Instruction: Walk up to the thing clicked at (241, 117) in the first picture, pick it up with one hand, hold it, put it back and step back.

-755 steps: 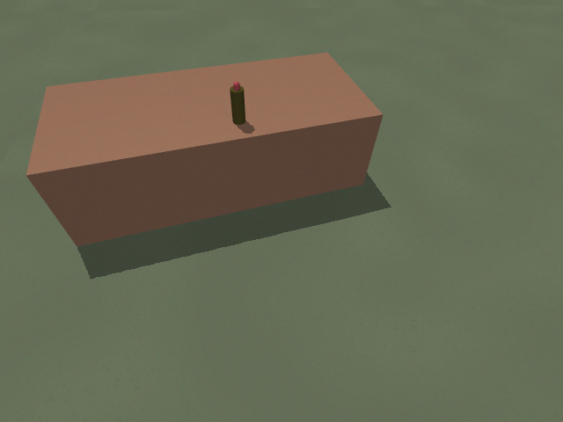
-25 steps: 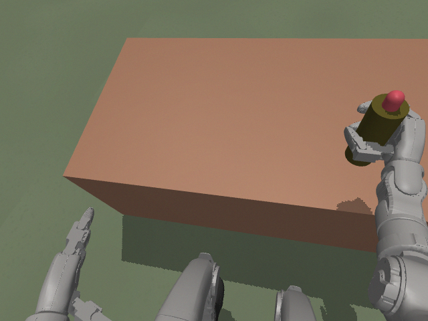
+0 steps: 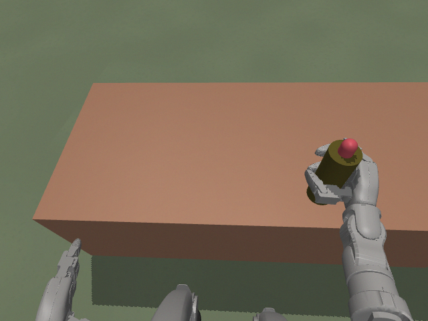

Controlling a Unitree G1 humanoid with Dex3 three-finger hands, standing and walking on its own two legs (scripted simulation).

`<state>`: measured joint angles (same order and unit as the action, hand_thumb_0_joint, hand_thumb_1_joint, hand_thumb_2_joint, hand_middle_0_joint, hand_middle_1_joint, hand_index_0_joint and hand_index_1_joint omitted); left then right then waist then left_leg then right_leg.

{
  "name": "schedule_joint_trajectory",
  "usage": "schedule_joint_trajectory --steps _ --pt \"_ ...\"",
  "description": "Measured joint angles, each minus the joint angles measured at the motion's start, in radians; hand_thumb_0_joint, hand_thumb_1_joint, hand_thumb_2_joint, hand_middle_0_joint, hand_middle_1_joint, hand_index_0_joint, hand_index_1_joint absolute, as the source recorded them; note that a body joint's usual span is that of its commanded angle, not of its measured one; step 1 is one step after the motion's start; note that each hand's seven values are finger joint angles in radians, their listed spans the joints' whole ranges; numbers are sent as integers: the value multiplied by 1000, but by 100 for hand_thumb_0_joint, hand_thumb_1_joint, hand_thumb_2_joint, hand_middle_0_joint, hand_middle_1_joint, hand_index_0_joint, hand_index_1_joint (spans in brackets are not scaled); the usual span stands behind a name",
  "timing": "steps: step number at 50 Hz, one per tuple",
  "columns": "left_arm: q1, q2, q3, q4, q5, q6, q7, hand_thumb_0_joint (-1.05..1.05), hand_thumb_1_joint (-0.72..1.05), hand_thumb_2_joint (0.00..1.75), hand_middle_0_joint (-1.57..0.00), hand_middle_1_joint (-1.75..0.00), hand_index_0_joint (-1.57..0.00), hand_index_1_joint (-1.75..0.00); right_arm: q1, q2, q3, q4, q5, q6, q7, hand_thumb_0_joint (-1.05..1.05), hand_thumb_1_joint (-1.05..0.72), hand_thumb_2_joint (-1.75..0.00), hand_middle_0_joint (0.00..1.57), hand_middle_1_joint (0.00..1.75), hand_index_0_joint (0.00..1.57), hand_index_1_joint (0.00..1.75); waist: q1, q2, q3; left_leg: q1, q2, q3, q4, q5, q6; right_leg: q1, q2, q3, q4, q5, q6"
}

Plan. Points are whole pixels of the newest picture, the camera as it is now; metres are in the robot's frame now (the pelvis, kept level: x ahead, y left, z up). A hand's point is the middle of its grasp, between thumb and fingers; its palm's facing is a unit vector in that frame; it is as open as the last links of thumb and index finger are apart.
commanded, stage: lift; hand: right
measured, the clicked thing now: (333, 171) +0.39 -0.18 +0.05
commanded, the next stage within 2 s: hold in 0.58 s
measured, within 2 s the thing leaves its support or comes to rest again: neither
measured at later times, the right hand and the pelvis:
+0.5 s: hand (337, 179) +0.37 -0.17 +0.07, palm faces +0.12 +0.99 +0.00, open 7.3 cm; pelvis +0.01 -0.01 +0.02, yaw +0 degrees
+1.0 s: hand (340, 179) +0.36 -0.17 +0.08, palm faces +0.12 +0.99 -0.01, open 7.3 cm; pelvis +0.02 +0.00 +0.03, yaw +0 degrees
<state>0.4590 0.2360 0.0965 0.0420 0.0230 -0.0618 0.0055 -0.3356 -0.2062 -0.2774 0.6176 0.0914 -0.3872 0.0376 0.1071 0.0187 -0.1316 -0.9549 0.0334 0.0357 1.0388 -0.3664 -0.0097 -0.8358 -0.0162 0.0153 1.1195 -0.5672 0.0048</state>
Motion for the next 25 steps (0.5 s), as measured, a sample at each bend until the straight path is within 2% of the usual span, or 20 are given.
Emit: schedule_joint_trajectory --steps 4,25 --pt "-6 -2 3 30 -4 1 7 -1 -54 4 -6 -5 -6 -6 24 6 20 -29 3 -1 -6 -1 10 -117 89 111 89 111 -13 0 6 34 0 -3 -25 7 -1 36 1 -4 -29 9 -1" --pt "-36 -22 0 111 -22 17 18 -1 -54 4 -6 -5 -6 -6 144 29 79 -151 24 35 -13 -1 10 -117 89 111 89 111 -45 -2 25 166 6 -6 -113 21 -10 168 8 -8 -127 33 -8"
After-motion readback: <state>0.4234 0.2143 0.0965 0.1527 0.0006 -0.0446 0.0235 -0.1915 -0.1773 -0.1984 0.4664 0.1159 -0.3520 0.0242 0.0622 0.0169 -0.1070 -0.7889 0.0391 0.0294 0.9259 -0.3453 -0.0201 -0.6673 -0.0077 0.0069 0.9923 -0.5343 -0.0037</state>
